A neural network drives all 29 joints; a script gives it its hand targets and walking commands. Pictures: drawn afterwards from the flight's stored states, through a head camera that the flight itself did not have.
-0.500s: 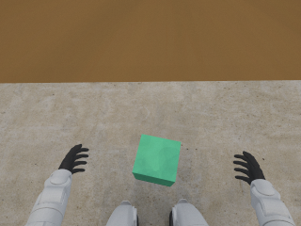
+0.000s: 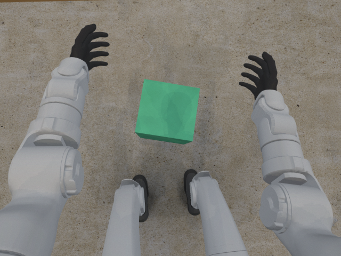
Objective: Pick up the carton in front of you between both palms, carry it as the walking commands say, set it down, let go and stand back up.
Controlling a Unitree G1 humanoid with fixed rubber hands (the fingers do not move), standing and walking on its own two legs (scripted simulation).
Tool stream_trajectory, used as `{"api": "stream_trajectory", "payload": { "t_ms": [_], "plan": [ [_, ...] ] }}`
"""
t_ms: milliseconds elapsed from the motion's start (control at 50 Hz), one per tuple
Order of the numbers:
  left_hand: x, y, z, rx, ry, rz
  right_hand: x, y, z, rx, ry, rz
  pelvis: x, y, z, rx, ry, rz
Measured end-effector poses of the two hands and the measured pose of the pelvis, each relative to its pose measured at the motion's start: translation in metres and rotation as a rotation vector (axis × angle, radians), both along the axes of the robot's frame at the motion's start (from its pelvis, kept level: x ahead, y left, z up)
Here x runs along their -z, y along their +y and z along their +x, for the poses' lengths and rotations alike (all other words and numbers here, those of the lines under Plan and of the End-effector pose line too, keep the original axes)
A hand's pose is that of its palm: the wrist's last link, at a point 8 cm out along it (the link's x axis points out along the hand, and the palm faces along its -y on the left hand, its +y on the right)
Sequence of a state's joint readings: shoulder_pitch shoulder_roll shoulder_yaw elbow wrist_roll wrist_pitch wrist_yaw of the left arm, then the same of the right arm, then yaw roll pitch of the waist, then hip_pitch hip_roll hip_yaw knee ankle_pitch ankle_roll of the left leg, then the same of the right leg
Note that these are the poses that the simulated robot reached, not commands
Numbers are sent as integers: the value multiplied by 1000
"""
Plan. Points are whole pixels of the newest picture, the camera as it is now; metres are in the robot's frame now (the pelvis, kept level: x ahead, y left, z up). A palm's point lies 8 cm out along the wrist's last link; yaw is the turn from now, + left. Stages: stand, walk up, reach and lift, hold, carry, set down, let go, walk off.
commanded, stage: reach and lift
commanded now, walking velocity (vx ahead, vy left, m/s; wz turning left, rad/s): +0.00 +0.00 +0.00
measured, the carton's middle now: (166, 115) +0.48 -0.04 -0.51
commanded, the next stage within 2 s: none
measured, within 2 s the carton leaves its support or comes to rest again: leaves its support in 1.80 s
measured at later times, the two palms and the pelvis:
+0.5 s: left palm (109, 96) +0.52 +0.15 -0.30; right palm (230, 110) +0.44 -0.23 -0.29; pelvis +0.01 +0.00 -0.14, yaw -3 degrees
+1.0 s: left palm (122, 106) +0.53 +0.13 -0.46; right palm (217, 115) +0.45 -0.24 -0.44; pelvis -0.03 -0.01 -0.27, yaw -3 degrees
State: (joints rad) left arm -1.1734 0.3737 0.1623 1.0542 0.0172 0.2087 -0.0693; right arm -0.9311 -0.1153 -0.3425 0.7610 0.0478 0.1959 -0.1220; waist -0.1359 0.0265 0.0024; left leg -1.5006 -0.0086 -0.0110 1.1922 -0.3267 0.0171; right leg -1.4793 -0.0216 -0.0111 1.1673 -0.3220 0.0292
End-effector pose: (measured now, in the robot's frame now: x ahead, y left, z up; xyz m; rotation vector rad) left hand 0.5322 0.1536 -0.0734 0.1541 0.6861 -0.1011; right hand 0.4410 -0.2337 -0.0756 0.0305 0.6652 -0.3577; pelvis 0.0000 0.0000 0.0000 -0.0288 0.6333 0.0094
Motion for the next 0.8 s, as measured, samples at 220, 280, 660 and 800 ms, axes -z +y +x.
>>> {"api": "stream_trajectory", "payload": {
  "t_ms": [220, 280, 660, 800],
  "plan": [
    [61, -9, 16, -4, -1, -11, 55, 6, 14, 8, 3, 2, 24, 0, 19, 5, 179, -9],
    [92, -9, 11, -15, 13, -9, 83, 5, 13, 4, 21, 2, 42, -1, 23, 8, 222, -12],
    [284, -10, -9, -48, -8, 2, 273, 1, 2, -3, 38, 7, 199, -4, -14, 26, 173, -21],
    [325, -13, -7, -66, 32, 5, 320, 9, 3, -17, 81, 19, 235, -5, -29, 29, 91, -20]
  ]
}}
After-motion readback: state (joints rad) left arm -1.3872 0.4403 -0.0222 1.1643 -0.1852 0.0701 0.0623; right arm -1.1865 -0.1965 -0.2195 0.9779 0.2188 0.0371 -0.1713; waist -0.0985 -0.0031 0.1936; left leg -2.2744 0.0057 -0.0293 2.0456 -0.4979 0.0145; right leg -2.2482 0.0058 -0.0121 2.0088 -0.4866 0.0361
